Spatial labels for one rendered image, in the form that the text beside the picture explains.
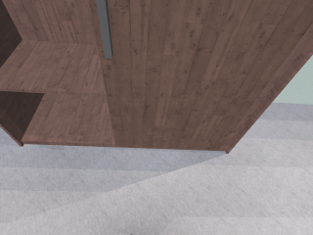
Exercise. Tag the handle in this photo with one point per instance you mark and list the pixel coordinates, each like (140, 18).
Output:
(105, 27)

